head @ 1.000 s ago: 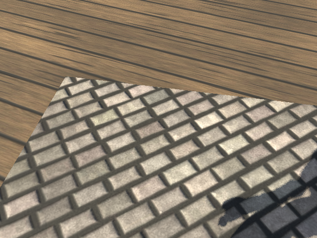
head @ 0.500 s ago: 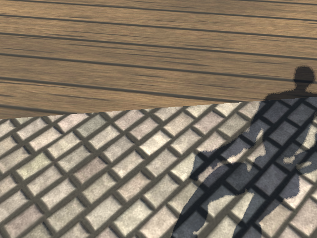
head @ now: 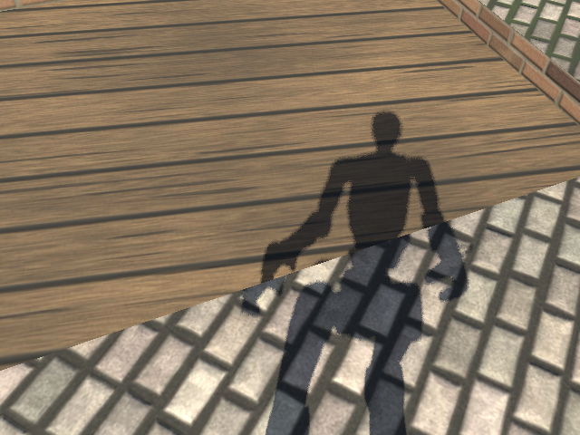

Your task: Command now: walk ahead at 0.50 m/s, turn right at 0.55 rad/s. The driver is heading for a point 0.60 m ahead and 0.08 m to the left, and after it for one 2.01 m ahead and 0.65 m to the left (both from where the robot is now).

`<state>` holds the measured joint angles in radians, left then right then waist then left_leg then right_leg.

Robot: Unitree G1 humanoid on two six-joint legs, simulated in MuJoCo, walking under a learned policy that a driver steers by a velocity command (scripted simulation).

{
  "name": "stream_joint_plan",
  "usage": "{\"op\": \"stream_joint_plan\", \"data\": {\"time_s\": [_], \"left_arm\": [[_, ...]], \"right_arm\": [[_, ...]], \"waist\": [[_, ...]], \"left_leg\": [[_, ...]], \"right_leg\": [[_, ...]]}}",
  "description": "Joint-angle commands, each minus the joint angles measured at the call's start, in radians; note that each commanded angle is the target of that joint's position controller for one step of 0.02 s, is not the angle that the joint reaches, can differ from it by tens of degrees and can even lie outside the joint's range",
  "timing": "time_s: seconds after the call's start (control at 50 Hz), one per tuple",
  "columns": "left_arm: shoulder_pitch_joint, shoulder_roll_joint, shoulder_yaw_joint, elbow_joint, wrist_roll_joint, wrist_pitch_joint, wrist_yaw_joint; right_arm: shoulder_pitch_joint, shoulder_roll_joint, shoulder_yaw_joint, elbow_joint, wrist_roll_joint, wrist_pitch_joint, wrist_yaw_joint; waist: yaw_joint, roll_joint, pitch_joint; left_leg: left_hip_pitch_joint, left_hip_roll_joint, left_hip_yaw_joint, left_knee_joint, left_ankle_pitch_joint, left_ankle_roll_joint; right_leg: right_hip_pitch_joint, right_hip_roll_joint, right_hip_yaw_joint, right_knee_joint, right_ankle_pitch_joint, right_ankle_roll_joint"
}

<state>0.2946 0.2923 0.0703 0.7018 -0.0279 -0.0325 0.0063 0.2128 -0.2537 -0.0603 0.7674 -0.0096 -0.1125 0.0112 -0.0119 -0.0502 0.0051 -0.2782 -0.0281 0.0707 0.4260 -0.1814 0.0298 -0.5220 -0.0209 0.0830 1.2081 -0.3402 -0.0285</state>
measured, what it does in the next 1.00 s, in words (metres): walks ahead: right foot, then left foot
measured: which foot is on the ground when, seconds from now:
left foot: down 0.00-0.34, up 0.36-0.84, down 0.86-1.00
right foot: up 0.00-0.32, down 0.34-0.84, up 0.86-1.00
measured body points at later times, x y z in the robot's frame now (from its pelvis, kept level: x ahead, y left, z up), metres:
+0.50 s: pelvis +0.25 -0.08 +0.00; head +0.28 -0.09 +0.45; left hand +0.41 +0.17 -0.10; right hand +0.30 -0.36 -0.13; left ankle +0.20 +0.09 -0.64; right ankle +0.28 -0.16 -0.74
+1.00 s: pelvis +0.45 -0.05 -0.01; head +0.50 -0.03 +0.43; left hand +0.55 +0.25 -0.13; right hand +0.65 -0.29 -0.11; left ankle +0.54 +0.03 -0.74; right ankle +0.39 -0.20 -0.64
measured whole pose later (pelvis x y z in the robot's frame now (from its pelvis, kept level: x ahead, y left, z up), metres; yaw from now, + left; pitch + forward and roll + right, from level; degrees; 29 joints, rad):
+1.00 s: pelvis +0.45 -0.05 -0.01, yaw +11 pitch +3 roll -1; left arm 0.15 0.28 0.06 0.73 0.00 -0.03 0.03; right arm 0.15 -0.28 -0.07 0.67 0.00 -0.01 0.03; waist -0.01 -0.01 0.07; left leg -0.48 -0.09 -0.01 0.53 -0.10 0.09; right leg -0.50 0.01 0.05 1.28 -0.50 0.04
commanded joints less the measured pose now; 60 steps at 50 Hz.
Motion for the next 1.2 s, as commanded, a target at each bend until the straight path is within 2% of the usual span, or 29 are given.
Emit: {"op": "stream_joint_plan", "data": {"time_s": [0.02, 0.08, 0.18, 0.26, 0.3, 0.34, 0.36, 0.38, 0.4, 0.42, 0.44, 0.46, 0.48, 0.54, 0.64, 0.72, 0.78, 0.82, 0.84, 0.86, 0.88, 0.9, 0.92, 0.94, 0.96, 1.0, 1.04, 1.1, 1.2], "left_arm": [[-0.012, 0.045, 0.017, -0.092, -0.001, -0.003, -0.003], [-0.064, 0.018, 0.006, -0.109, 0.010, -0.007, -0.003], [-0.218, -0.007, -0.013, -0.137, 0.013, -0.030, -0.031], [-0.307, 0.011, -0.011, -0.179, 0.002, -0.035, -0.048], [-0.260, 0.042, 0.004, -0.175, 0.009, -0.036, -0.049], [0.008, 0.122, 0.050, -0.092, 0.021, -0.033, -0.036], [0.193, 0.215, 0.074, -0.062, 0.028, -0.026, -0.017], [0.177, 0.261, 0.070, -0.063, 0.033, -0.030, -0.022], [0.158, 0.159, 0.047, -0.066, 0.029, -0.036, -0.026], [0.096, 0.123, 0.032, -0.064, 0.024, -0.042, -0.027], [0.029, 0.091, 0.022, -0.064, 0.023, -0.046, -0.031], [-0.023, 0.055, 0.013, -0.064, 0.026, -0.052, -0.035], [-0.042, 0.055, 0.015, -0.058, 0.034, -0.062, -0.034], [-0.049, 0.051, 0.022, -0.023, 0.045, -0.090, -0.027], [-0.034, 0.070, 0.027, 0.022, 0.050, -0.086, 0.000], [-0.013, 0.102, 0.032, 0.047, 0.035, -0.061, 0.030], [-0.012, 0.131, 0.043, 0.055, 0.016, -0.033, 0.039], [-0.048, 0.152, 0.052, 0.043, -0.001, -0.015, 0.049], [-0.072, 0.150, 0.050, 0.035, -0.008, -0.007, 0.050], [-0.039, 0.135, 0.043, 0.031, 0.006, -0.015, 0.047], [0.064, 0.008, 0.005, 0.004, 0.073, -0.027, 0.030], [0.110, 0.056, -0.001, 0.006, 0.046, -0.040, 0.009], [0.010, 0.116, 0.013, -0.004, 0.011, -0.036, 0.003], [-0.061, 0.113, 0.013, -0.024, 0.011, -0.025, 0.011], [-0.087, 0.105, 0.015, -0.017, 0.026, -0.011, 0.027], [-0.075, 0.110, 0.023, -0.025, 0.034, 0.017, 0.037], [-0.059, 0.075, 0.015, -0.018, 0.038, 0.023, 0.042], [-0.087, 0.063, 0.010, -0.017, 0.039, 0.030, 0.051], [-0.153, 0.064, 0.011, -0.034, 0.031, 0.030, 0.044]], "right_arm": [[0.020, -0.110, -0.028, -0.029, 0.004, -0.018, 0.001], [0.057, -0.141, -0.037, 0.006, 0.005, -0.018, 0.002], [0.089, -0.171, -0.036, 0.042, 0.026, 0.003, -0.001], [0.149, -0.204, -0.041, 0.081, 0.041, 0.024, 0.000], [0.136, -0.223, -0.044, 0.091, 0.049, 0.035, -0.004], [0.127, -0.196, -0.030, 0.095, 0.047, 0.040, -0.011], [0.127, -0.128, -0.001, 0.061, 0.009, 0.035, -0.012], [0.231, -0.040, 0.027, 0.050, 0.022, 0.013, 0.000], [0.153, -0.155, -0.003, 0.062, 0.056, 0.001, 0.005], [0.079, -0.172, -0.011, 0.034, 0.071, -0.001, 0.007], [0.051, -0.153, -0.010, 0.036, 0.058, 0.004, 0.002], [0.047, -0.143, -0.015, 0.042, 0.041, 0.016, -0.002], [0.087, -0.127, -0.015, 0.047, 0.045, 0.031, 0.000], [0.092, -0.097, -0.018, 0.055, 0.048, 0.064, -0.006], [-0.013, -0.066, -0.017, 0.012, 0.027, 0.066, 0.001], [-0.133, -0.027, 0.001, -0.055, 0.008, 0.064, 0.029], [-0.135, -0.059, -0.012, -0.098, 0.009, 0.072, 0.049], [-0.043, -0.101, -0.032, -0.098, 0.007, 0.075, 0.056], [0.066, -0.138, -0.052, -0.076, 0.008, 0.073, 0.052], [0.141, -0.220, -0.080, -0.071, 0.005, 0.073, 0.029], [0.129, -0.316, -0.090, -0.088, 0.000, 0.079, 0.008], [0.133, -0.294, -0.078, -0.129, -0.011, 0.075, 0.017], [0.075, -0.233, -0.068, -0.155, -0.002, 0.079, 0.023], [0.017, -0.181, -0.054, -0.159, 0.018, 0.086, 0.019], [-0.020, -0.148, -0.043, -0.165, 0.029, 0.094, 0.011], [-0.048, -0.149, -0.043, -0.179, 0.010, 0.105, 0.002], [-0.044, -0.161, -0.051, -0.182, 0.001, 0.107, -0.006], [-0.025, -0.191, -0.063, -0.188, 0.010, 0.119, -0.028], [-0.044, -0.189, -0.064, -0.215, 0.014, 0.148, -0.049]], "waist": [[-0.002, 0.143, -0.008], [-0.007, 0.109, -0.004], [-0.051, 0.113, 0.029], [-0.068, 0.137, 0.059], [-0.018, 0.159, 0.031], [0.120, 0.130, -0.135], [0.176, -0.040, -0.283], [0.087, -0.250, -0.396], [0.129, -0.104, -0.318], [0.110, -0.080, -0.180], [0.072, -0.010, -0.120], [0.041, -0.002, -0.062], [0.010, -0.057, -0.060], [-0.012, -0.015, -0.018], [0.002, -0.003, 0.039], [0.048, -0.012, 0.047], [0.040, -0.041, 0.014], [-0.011, -0.056, -0.039], [-0.068, -0.024, -0.097], [-0.101, 0.081, -0.162], [0.003, 0.335, -0.265], [-0.026, 0.281, -0.496], [-0.059, 0.157, -0.422], [-0.039, 0.084, -0.291], [-0.013, 0.032, -0.197], [0.033, 0.089, -0.137], [0.042, 0.122, -0.139], [0.026, 0.131, -0.175], [0.000, 0.192, -0.127]], "left_leg": [[0.142, 0.276, -0.244, -0.249, 0.120, 0.164], [0.178, 0.288, -0.177, -0.261, 0.254, 0.186], [0.193, 0.251, -0.058, -0.259, 0.267, 0.154], [0.278, 0.303, -0.069, -0.228, 0.280, 0.143], [0.309, 0.313, -0.055, -0.143, 0.468, 0.124], [0.199, 0.235, 0.031, 0.181, 0.634, 0.069], [-0.049, 0.171, 0.058, 0.539, 0.251, 0.023], [-0.375, 0.009, -0.074, 0.819, -0.407, -0.010], [-0.474, 0.058, -0.177, 0.911, -0.387, 0.004], [-0.510, 0.096, -0.163, 0.898, -0.294, 0.016], [-0.469, 0.139, -0.154, 0.845, -0.207, 0.011], [-0.433, 0.161, -0.157, 0.792, -0.139, 0.008], [-0.366, 0.178, -0.169, 0.775, -0.094, -0.004], [-0.363, 0.167, -0.187, 0.735, -0.018, -0.028], [-0.423, 0.124, -0.186, 0.476, 0.210, -0.037], [-0.339, 0.097, -0.063, 0.275, 0.307, -0.030], [-0.325, 0.070, -0.029, 0.225, 0.166, 0.004], [-0.217, 0.015, 0.016, 0.192, 0.066, 0.040], [-0.078, -0.024, 0.029, 0.099, 0.131, 0.071], [0.135, 0.033, -0.093, 0.043, 0.514, 0.124], [0.451, 0.288, -0.439, 0.161, 1.069, 0.288], [0.552, 0.416, -0.749, 0.060, 0.872, 0.444], [0.478, 0.366, -0.654, 0.007, 0.660, 0.397], [0.352, 0.314, -0.563, -0.019, 0.478, 0.334], [0.212, 0.269, -0.505, -0.051, 0.372, 0.287], [0.029, 0.214, -0.462, -0.098, 0.292, 0.255], [-0.013, 0.180, -0.423, -0.098, 0.353, 0.241], [0.004, 0.170, -0.441, -0.091, 0.258, 0.226], [-0.040, 0.134, -0.519, -0.127, -0.130, 0.180]], "right_leg": [[-0.182, -0.088, 0.035, -0.023, 0.065, 0.009], [-0.225, -0.081, 0.043, -0.160, 0.146, 0.018], [-0.144, -0.070, -0.060, -0.471, 0.340, 0.010], [-0.109, -0.044, -0.098, -0.591, 0.248, -0.021], [-0.002, -0.007, -0.126, -0.649, 0.188, -0.058], [0.410, 0.033, -0.147, -0.704, 0.265, -0.113], [0.720, -0.200, 0.144, -0.680, 0.332, -0.188], [0.916, -0.396, 0.606, -0.841, 0.142, -0.334], [0.837, -0.375, 0.566, -0.886, 0.069, -0.288], [0.706, -0.341, 0.397, -0.898, 0.124, -0.245], [0.577, -0.294, 0.286, -0.923, 0.195, -0.217], [0.484, -0.246, 0.194, -0.964, 0.223, -0.191], [0.417, -0.244, 0.145, -0.999, 0.257, -0.192], [0.351, -0.226, 0.023, -1.060, 0.346, -0.190], [0.388, -0.200, -0.153, -1.046, 0.571, -0.147], [0.403, -0.200, -0.251, -0.967, 0.734, -0.118], [0.502, -0.237, -0.250, -0.858, 0.827, -0.106], [0.522, -0.234, -0.254, -0.695, 0.988, -0.081], [0.505, -0.192, -0.273, -0.528, 0.963, -0.048], [0.361, -0.113, -0.286, -0.266, 0.698, 0.021], [-0.003, 0.051, -0.243, 0.099, -0.317, 0.090], [-0.095, 0.104, 0.010, 0.296, -0.405, 0.095], [-0.146, 0.055, 0.052, 0.296, -0.312, 0.075], [-0.189, 0.025, 0.031, 0.221, -0.219, 0.067], [-0.173, -0.004, 0.024, 0.143, -0.161, 0.070], [-0.064, -0.009, 0.019, 0.027, -0.104, 0.069], [-0.025, 0.007, 0.000, -0.084, -0.085, 0.078], [-0.025, 0.018, 0.013, -0.194, -0.029, 0.098], [0.000, 0.033, 0.030, -0.345, 0.030, 0.098]]}}
Velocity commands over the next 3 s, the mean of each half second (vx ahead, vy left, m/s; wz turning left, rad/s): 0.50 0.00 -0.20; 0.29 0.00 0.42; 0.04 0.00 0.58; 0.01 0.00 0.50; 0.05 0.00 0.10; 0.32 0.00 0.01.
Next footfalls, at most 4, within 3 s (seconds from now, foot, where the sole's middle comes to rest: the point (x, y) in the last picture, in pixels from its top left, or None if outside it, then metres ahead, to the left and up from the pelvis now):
0.34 right None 0.32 -0.17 -0.78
0.86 left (276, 395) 0.58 0.04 -0.78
1.36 right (368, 384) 0.61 -0.18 -0.78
1.80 left None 0.44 0.02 -0.78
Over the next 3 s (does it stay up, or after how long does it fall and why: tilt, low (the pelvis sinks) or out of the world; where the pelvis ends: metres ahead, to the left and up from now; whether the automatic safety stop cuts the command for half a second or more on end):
stays up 0.64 0.04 -0.02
